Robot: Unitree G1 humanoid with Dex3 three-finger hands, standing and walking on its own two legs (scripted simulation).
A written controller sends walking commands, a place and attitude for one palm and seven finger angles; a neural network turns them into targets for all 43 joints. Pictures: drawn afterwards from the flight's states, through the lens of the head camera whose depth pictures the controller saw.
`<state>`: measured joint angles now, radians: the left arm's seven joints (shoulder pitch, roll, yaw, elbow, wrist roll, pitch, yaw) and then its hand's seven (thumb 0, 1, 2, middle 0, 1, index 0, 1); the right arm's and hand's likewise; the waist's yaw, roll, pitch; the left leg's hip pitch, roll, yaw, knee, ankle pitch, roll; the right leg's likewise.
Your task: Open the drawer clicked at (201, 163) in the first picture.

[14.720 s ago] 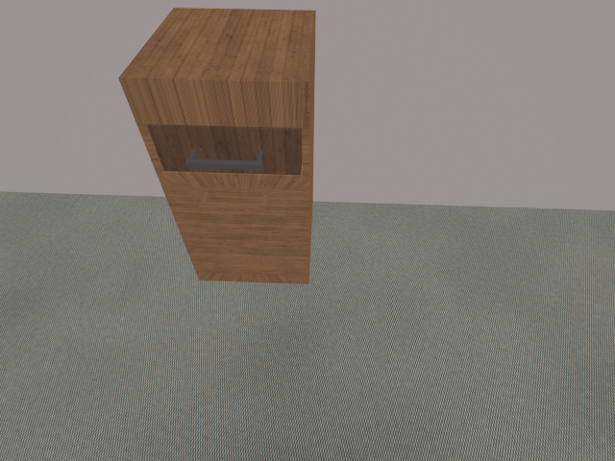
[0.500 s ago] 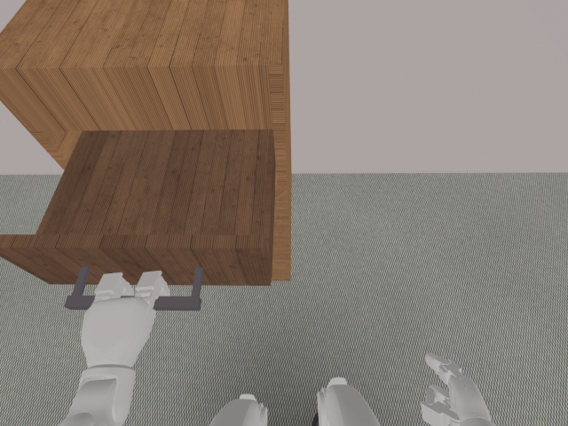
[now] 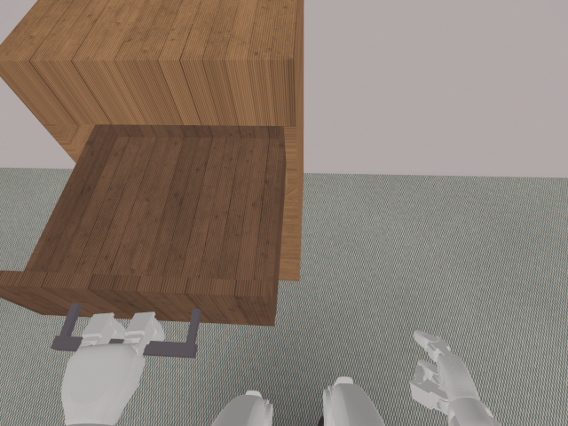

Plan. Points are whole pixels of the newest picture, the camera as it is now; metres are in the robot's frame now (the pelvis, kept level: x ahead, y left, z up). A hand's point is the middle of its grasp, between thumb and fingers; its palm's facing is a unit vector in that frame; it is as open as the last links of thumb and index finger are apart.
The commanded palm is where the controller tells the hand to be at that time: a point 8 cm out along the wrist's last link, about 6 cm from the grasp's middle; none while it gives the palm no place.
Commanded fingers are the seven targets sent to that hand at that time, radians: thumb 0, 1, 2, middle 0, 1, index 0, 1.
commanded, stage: pull the drawer open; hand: left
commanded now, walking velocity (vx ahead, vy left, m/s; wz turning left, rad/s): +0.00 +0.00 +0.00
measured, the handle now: (129, 331) +0.24 +0.24 -0.03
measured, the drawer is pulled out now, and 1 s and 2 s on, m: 0.28 0.30 0.30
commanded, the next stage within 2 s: open the thumb to release the handle in 0.38 s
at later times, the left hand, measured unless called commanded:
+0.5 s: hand (123, 394) +0.17 +0.23 -0.04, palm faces -0.10 -0.08 -0.99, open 5.3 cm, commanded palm +0.15 +0.25 +0.00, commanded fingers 0.00 0.76 0.84 -0.39 -1.34 -0.39 -1.34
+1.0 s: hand (117, 392) +0.17 +0.24 -0.05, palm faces -0.08 -0.06 -1.00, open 12.4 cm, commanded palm +0.15 +0.24 +0.00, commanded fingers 0.00 -0.50 0.30 -0.30 -1.20 -0.30 -1.20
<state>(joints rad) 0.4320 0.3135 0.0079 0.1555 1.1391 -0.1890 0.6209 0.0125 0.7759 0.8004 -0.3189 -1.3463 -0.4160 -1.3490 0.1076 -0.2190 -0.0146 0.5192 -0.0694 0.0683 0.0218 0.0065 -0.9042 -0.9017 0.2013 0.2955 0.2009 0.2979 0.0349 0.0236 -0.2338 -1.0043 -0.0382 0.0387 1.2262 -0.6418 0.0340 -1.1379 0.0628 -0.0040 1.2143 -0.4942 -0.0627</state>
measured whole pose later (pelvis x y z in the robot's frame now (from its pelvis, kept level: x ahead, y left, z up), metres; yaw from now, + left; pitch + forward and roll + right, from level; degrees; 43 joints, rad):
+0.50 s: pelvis -0.01 -0.01 -0.01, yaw +1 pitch +24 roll +2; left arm 0.49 0.33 0.05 0.10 1.12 -0.23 0.60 0.01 0.77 0.80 -0.30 -1.33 -0.41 -1.35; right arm 0.11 -0.22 -0.02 0.52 -0.08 0.07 0.02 0.01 -0.90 -0.90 0.20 0.30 0.20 0.30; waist 0.04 0.03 -0.24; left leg -1.05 -0.04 0.03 1.27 -0.65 0.02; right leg -1.19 0.06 -0.01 1.27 -0.50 -0.08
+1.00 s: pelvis -0.02 -0.01 -0.01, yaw +1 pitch +23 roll +1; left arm 0.39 0.35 0.03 0.19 1.10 -0.17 0.60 0.00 -0.27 0.40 -0.29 -1.22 -0.33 -1.22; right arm 0.13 -0.24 -0.02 0.54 -0.07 0.06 -0.01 0.01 -0.90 -0.90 0.20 0.30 0.20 0.30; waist 0.03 0.03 -0.23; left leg -1.05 -0.04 0.01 1.27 -0.62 0.02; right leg -1.17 0.06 -0.03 1.24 -0.47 -0.08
